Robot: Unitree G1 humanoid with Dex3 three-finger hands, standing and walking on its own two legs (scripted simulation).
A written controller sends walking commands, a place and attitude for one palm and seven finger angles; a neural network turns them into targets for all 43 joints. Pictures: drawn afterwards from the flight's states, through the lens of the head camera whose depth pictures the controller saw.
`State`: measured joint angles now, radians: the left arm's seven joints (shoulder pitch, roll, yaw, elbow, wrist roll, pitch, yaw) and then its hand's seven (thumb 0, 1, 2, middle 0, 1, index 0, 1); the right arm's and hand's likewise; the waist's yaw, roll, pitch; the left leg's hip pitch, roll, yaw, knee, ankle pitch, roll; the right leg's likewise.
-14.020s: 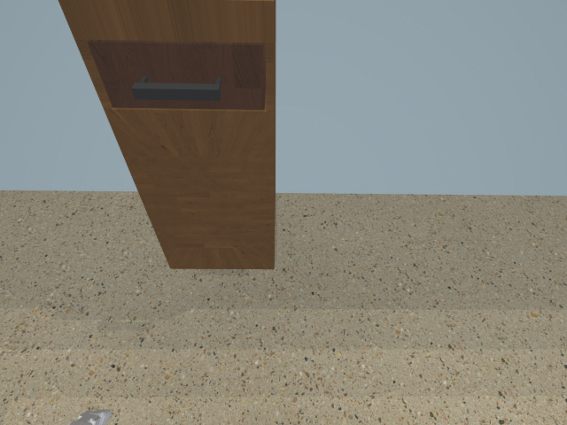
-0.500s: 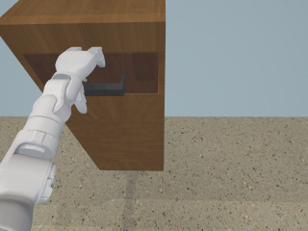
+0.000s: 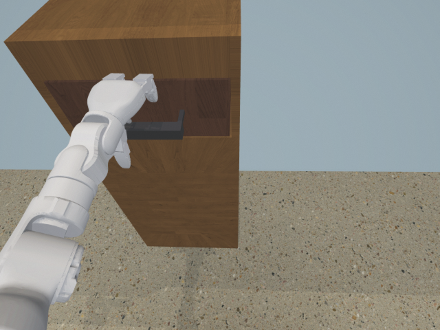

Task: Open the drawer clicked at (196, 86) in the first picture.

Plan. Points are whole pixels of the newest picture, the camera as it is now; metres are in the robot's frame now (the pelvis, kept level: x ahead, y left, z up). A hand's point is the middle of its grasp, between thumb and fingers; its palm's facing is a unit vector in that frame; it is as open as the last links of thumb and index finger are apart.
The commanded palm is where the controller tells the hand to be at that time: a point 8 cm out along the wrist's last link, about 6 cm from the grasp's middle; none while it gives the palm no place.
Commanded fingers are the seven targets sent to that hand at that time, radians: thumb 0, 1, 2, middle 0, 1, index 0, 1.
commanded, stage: move the hooked fingers above the handle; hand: left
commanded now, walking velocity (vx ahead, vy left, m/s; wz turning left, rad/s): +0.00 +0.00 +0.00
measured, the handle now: (140, 122) +0.52 +0.20 +0.07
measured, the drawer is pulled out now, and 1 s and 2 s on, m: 0.00 0.00 0.00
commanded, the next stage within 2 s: lower the fingers behind the handle in 1.32 s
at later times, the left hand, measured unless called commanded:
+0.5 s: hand (127, 118) +0.46 +0.20 +0.14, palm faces +0.02 +0.00 -1.00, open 13.8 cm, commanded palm +0.45 +0.21 +0.20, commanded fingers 0.00 -0.50 0.30 -0.30 -1.20 -0.30 -1.20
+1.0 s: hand (126, 115) +0.48 +0.21 +0.13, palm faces +0.02 -0.01 -1.00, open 13.8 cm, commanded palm +0.45 +0.22 +0.20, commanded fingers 0.00 -0.50 0.30 -0.30 -1.20 -0.30 -1.20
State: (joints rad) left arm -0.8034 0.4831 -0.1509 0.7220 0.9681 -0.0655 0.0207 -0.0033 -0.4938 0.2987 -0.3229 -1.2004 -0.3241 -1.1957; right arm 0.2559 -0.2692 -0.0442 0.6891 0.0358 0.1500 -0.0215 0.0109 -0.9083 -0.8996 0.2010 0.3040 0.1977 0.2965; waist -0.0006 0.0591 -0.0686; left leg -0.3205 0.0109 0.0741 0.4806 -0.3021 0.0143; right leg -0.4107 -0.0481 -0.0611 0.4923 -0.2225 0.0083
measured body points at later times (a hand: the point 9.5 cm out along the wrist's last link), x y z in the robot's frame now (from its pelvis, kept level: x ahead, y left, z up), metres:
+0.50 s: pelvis -0.01 -0.01 +0.00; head +0.04 -0.03 +0.45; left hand +0.46 +0.20 +0.19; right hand +0.08 -0.27 -0.14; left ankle -0.04 +0.11 -0.74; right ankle +0.01 -0.13 -0.74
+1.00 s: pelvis +0.00 +0.00 +0.00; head +0.06 -0.03 +0.44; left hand +0.47 +0.21 +0.19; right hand +0.08 -0.27 -0.14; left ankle -0.04 +0.11 -0.74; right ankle +0.01 -0.13 -0.74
